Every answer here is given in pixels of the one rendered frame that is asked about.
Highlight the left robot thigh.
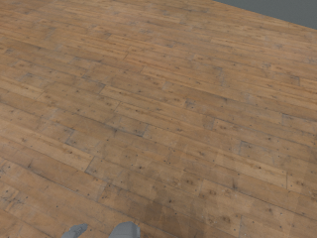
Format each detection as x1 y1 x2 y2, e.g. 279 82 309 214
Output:
108 221 141 238

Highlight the left robot hand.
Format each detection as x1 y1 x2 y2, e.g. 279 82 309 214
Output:
61 223 88 238

